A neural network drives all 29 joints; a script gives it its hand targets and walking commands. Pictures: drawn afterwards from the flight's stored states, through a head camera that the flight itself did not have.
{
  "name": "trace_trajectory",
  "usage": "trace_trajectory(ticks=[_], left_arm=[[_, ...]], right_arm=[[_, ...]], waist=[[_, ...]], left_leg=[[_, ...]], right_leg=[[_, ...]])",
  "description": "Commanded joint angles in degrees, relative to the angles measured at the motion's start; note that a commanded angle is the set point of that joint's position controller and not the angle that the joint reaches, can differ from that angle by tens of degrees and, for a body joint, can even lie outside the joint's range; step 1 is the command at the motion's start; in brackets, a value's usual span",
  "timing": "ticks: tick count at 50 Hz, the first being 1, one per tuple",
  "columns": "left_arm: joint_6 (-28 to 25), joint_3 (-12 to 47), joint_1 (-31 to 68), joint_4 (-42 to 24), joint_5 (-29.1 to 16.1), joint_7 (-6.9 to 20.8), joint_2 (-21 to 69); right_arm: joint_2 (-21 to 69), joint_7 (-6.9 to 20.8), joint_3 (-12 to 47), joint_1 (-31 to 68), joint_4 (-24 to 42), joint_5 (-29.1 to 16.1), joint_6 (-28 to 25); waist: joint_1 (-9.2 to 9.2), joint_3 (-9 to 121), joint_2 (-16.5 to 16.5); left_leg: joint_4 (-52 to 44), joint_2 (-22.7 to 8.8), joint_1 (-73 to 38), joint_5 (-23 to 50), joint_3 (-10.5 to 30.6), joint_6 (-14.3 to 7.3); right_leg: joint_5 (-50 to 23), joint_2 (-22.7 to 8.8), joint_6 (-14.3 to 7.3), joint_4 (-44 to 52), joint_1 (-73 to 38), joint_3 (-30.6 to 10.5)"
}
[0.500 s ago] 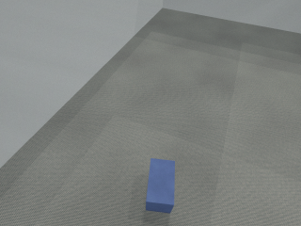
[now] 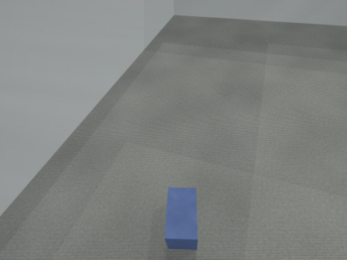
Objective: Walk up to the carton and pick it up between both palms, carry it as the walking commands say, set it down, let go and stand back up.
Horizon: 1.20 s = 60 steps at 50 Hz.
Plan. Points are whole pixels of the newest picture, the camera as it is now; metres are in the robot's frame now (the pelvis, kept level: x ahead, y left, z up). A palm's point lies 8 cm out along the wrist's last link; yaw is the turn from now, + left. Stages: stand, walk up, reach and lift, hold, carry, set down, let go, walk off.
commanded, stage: walk up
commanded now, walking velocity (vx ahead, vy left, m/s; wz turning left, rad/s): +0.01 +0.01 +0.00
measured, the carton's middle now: (182, 218) +0.44 +0.02 -0.68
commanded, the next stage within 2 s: stand in 0.18 s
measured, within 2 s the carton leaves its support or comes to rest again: neither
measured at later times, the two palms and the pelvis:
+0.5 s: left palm out of the picture -0.02 +0.23 -0.14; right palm out of the picture -0.01 -0.22 -0.14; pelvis +0.00 +0.01 +0.00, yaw -1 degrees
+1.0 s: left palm out of the picture -0.03 +0.24 -0.14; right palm out of the picture -0.04 -0.20 -0.14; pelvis -0.01 +0.02 +0.00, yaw +0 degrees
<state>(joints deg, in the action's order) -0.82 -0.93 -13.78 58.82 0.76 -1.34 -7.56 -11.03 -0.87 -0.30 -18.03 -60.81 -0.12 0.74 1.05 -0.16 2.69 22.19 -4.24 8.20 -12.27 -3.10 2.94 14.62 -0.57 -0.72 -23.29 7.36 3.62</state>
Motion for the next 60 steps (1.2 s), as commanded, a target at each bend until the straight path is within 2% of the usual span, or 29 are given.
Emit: trace_trajectory(ticks=[1, 2, 3, 5, 6, 7, 8, 9, 10, 14, 18, 19, 22, 24, 25, 27, 28, 31, 32, 33, 36, 38, 40, 45, 46, 47, 53, 56, 60], left_arm=[[-0.73, -1.22, -4.42, -0.57, 0.13, -0.21, -6.90], [-0.96, -0.96, -5.15, -0.30, 0.08, -0.34, -7.12], [-0.98, -1.11, -4.29, -0.51, -0.27, -0.38, -6.87], [-1.19, -1.58, -3.85, 0.21, -0.59, -0.46, -8.47], [-1.25, -1.37, -5.80, 0.82, -0.59, -0.54, -8.24], [-1.28, -1.32, -5.20, 0.90, -0.33, -0.55, -8.48], [-1.19, -1.31, -5.46, 0.98, -0.48, -0.68, -7.78], [-1.31, -1.52, -5.45, 1.64, -0.46, -0.65, -7.86], [-1.05, -1.11, -6.08, 2.56, -0.35, -0.52, -7.64], [-0.99, -0.52, -6.67, 2.69, -0.07, -0.49, -5.71], [-1.00, -0.37, -7.92, 3.73, -0.10, -0.60, -6.46], [-0.58, -0.58, -7.19, 3.60, -0.07, -0.60, -6.88], [-0.73, -0.91, -6.04, 3.30, 0.01, -0.54, -7.20], [-0.84, -0.48, -7.88, 3.94, 0.09, -0.61, -6.62], [-0.95, -0.68, -8.59, 4.17, -0.11, -0.68, -6.04], [-0.91, -0.77, -6.45, 3.87, 0.29, -0.54, -6.87], [-0.83, -0.57, -8.11, 3.88, 0.03, -0.69, -5.59], [-0.47, -1.07, -7.47, 3.67, -0.41, -0.74, -6.12], [-0.78, -0.89, -7.40, 3.53, -0.01, -0.78, -6.27], [-0.37, -0.98, -7.89, 4.17, -0.08, -0.72, -6.08], [0.00, -0.76, -5.86, 3.50, -0.04, -0.83, -6.22], [-0.17, -0.81, -7.53, 3.93, -0.01, -0.91, -5.21], [-0.24, -0.73, -7.73, 4.19, -0.14, -0.70, -6.14], [-0.10, -1.08, -7.56, 3.54, 0.08, -0.66, -5.68], [0.00, -0.75, -7.78, 3.46, 0.46, -0.56, -4.77], [0.14, -0.85, -8.05, 4.01, 0.29, -0.68, -5.74], [-0.32, -1.15, -8.09, 3.58, -0.07, -0.79, -5.70], [-0.61, -1.35, -9.62, 3.66, 0.06, -0.73, -6.45], [-0.39, -1.01, -10.58, 3.34, 0.14, -0.41, -4.77]], right_arm=[[-3.52, -0.19, -0.69, -2.10, 0.09, 0.21, -0.30], [-3.96, -0.38, -0.86, -2.34, 0.78, 0.21, -0.43], [-2.86, -0.52, -0.49, -3.31, -0.35, 0.63, -0.77], [-4.01, -0.61, -0.79, -3.24, 0.02, 0.53, -1.18], [-3.25, -0.65, -0.76, -1.83, -0.33, 0.67, -1.25], [-3.92, -0.88, -0.89, -1.90, 0.79, 0.58, -1.49], [-2.73, -0.82, -0.46, -1.71, -0.72, 0.54, -1.37], [-2.69, -1.14, -0.44, -2.90, -0.94, 0.65, -1.15], [-3.14, -1.09, -0.62, -1.83, -1.05, 0.57, -1.33], [-4.22, -1.18, -0.99, -0.68, -1.18, 0.47, -0.87], [-3.08, -1.22, -0.40, -2.44, -3.15, 0.73, -0.73], [-3.32, -1.21, -0.35, -2.40, -2.77, 0.36, -0.80], [-4.54, -1.28, -0.59, -1.95, -3.48, 0.64, -1.10], [-4.06, -1.14, -0.56, -0.05, -2.93, 0.59, -1.28], [-3.36, -1.18, -0.31, -3.36, -3.51, 0.64, -1.32], [-4.08, -1.38, -0.67, -2.53, -4.05, 0.83, -1.00], [-3.28, -1.47, -0.34, -1.48, -3.79, 0.57, -0.96], [-2.78, -1.28, -0.22, -3.26, -4.84, 0.61, -1.33], [-2.23, -1.39, -0.25, -2.34, -4.33, 0.65, -1.30], [-3.15, -1.24, -0.53, -2.49, -4.13, 0.47, -1.45], [-3.51, -1.38, -0.53, -2.64, -4.49, 0.66, -1.68], [-1.50, -1.34, -0.30, -4.82, -5.12, 0.84, -1.10], [-3.91, -1.13, -0.59, -4.13, -4.57, 0.63, -1.58], [-2.61, -1.32, -0.20, -3.22, -4.72, 0.84, -1.51], [-1.83, -1.31, -0.36, -3.85, -4.10, 0.92, -1.46], [-2.12, -1.20, -0.07, -5.01, -4.84, 0.77, -1.38], [-3.20, -1.35, -0.50, -4.00, -4.04, 0.83, -1.87], [-3.12, -1.27, -0.47, -3.25, -3.06, 0.67, -1.79], [-2.98, -1.40, -0.56, -4.92, -2.91, 1.01, -1.58]], waist=[[-1.04, -6.42, -7.94], [-1.00, -4.61, -7.22], [-0.95, -4.28, -2.90], [-0.73, -2.16, -5.00], [-1.45, 0.47, -2.89], [-0.74, 0.70, -2.57], [-1.92, -0.07, -3.31], [-1.12, -2.31, -1.69], [-1.35, -2.16, -6.38], [-0.42, -3.32, 0.01], [-1.03, -4.78, -6.68], [-1.19, -6.48, -3.53], [-1.06, -4.72, 0.01], [-1.14, -2.36, -3.48], [-0.63, -2.77, -1.44], [-0.95, -3.53, -4.92], [-1.29, -4.65, -2.45], [-1.65, -2.93, -0.51], [-1.25, -4.24, -4.18], [-1.31, -3.43, -1.79], [-0.78, -4.78, -0.50], [-1.10, -5.75, -3.64], [-0.86, -5.60, -0.79], [-1.32, -5.50, -3.91], [-0.93, -5.89, 0.65], [-0.87, -6.64, -3.47], [-1.05, -3.15, 0.52], [-1.84, -2.90, -4.44], [-0.94, -4.80, 1.25]], left_leg=[[-2.17, -1.81, 0.26, 3.74, 1.67, -1.87], [-2.08, -1.79, -0.40, 4.33, 1.90, -1.83], [-2.55, -2.04, 0.87, 6.19, 1.81, -1.27], [-2.28, -2.17, 1.41, 6.86, 2.12, -1.75], [-1.77, -2.16, -0.44, 6.62, 0.81, -1.80], [-1.43, -2.45, -1.52, 8.79, 1.52, -2.28], [-1.68, -2.73, 0.19, 7.13, 1.33, -2.12], [-1.81, -2.72, 0.92, 6.76, 1.04, -1.90], [-1.83, -3.14, -0.51, 10.28, 2.20, -2.04], [-2.49, -2.95, -1.07, 9.87, 1.63, -2.81], [-2.48, -3.55, -1.41, 7.64, 2.28, -2.91], [-2.89, -3.06, 0.86, 7.60, 2.27, -2.66], [-3.35, -3.24, 0.01, 9.12, 2.34, -2.76], [-2.17, -3.43, -1.65, 8.02, 2.98, -3.62], [-3.10, -3.02, 0.63, 5.26, 2.43, -3.35], [-3.21, -2.80, -0.46, 6.87, 2.04, -3.40], [-3.82, -3.38, 0.13, 5.78, 2.74, -3.14], [-4.20, -2.98, 1.59, 7.09, 2.83, -3.07], [-3.12, -3.61, 0.40, 8.08, 2.85, -3.38], [-4.05, -2.95, 0.54, 6.29, 3.02, -3.15], [-4.72, -2.85, 0.51, 7.51, 3.33, -3.53], [-4.29, -2.85, 1.60, 6.02, 3.12, -3.08], [-4.85, -3.29, 0.59, 6.80, 3.57, -3.46], [-4.76, -2.47, 3.04, 3.12, 2.84, -3.37], [-4.45, -2.55, 1.48, 3.35, 2.58, -3.33], [-4.73, -2.68, 2.47, 2.62, 3.05, -3.37], [-4.65, -3.13, 1.29, 6.61, 3.33, -3.49], [-3.53, -3.40, 0.34, 7.30, 2.99, -3.34], [-4.76, -3.01, 2.43, 3.62, 3.11, -3.59]], right_leg=[[-4.64, -6.87, -0.50, 8.89, 4.86, -6.81], [-6.92, -7.03, -0.58, 8.00, 3.75, -7.43], [-12.78, -6.86, -0.72, 6.17, 0.83, -5.84], [-17.69, -7.13, -0.86, 5.34, -1.49, -5.29], [-17.81, -7.46, -1.18, 5.52, -2.23, -5.58], [-19.77, -7.08, -0.99, 4.20, -1.18, -5.49], [-18.04, -6.86, -1.08, 4.84, -2.03, -5.35], [-18.97, -7.73, -1.40, 4.65, -1.67, -5.50], [-21.63, -6.69, -0.85, 4.62, -0.06, -4.32], [-15.09, -5.91, -0.74, 5.20, 2.24, -5.78], [-12.51, -5.79, -0.83, 5.26, 3.54, -5.42], [-10.66, -5.39, -0.35, 5.45, 4.02, -4.69], [-10.39, -5.14, 0.00, 4.90, 2.63, -5.02], [-10.52, -5.34, 0.00, 5.02, 3.19, -4.33], [-7.97, -5.47, -0.15, 5.44, 1.76, -4.97], [-6.30, -5.10, -0.08, 5.57, 3.79, -4.45], [-6.62, -5.25, 0.28, 5.69, 3.87, -4.89], [-8.90, -5.43, 0.12, 5.02, 0.27, -3.90], [-9.26, -5.64, 0.04, 5.17, 2.51, -4.20], [-9.45, -5.54, 0.57, 5.44, 1.35, -4.20], [-8.96, -5.32, 0.75, 5.64, 1.82, -3.72], [-6.42, -5.58, 0.61, 5.87, 2.45, -3.78], [-6.99, -5.21, 1.20, 5.42, 3.35, -3.79], [-5.20, -5.21, 1.13, 5.30, 2.49, -3.40], [-5.17, -5.68, 0.79, 6.17, 4.47, -4.33], [-3.77, -5.24, 1.23, 5.89, 4.82, -3.52], [-7.71, -5.37, 0.90, 4.28, 2.51, -4.01], [-8.40, -5.51, 1.19, 4.61, 3.26, -3.47], [-6.08, -5.63, 1.49, 4.80, 3.32, -4.05]])
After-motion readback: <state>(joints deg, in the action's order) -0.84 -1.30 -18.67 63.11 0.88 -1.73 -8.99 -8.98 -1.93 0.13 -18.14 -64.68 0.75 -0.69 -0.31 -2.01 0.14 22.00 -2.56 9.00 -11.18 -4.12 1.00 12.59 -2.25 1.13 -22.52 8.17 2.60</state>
